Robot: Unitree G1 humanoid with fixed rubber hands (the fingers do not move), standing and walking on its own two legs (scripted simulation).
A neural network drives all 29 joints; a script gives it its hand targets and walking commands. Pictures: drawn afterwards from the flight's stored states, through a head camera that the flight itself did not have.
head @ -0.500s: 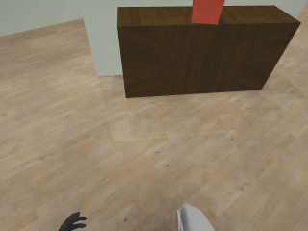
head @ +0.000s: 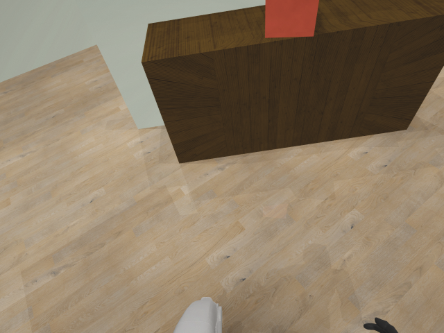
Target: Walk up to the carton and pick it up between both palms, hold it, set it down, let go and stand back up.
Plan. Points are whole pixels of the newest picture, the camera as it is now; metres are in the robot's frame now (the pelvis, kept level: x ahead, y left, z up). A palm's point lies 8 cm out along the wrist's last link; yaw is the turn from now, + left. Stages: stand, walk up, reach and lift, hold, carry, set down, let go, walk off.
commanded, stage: walk up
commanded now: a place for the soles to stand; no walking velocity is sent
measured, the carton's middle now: out of the picture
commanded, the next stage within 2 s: none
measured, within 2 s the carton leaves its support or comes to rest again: neither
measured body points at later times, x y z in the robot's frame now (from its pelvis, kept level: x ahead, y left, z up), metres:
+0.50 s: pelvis +0.24 -0.03 -0.01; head +0.25 -0.01 +0.44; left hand +0.39 +0.23 -0.12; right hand +0.27 -0.32 -0.10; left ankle +0.25 +0.10 -0.73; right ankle +0.36 -0.19 -0.67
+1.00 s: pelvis +0.47 -0.13 -0.01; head +0.49 -0.13 +0.44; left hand +0.47 +0.15 -0.12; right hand +0.63 -0.37 -0.10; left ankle +0.56 -0.01 -0.71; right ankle +0.45 -0.23 -0.73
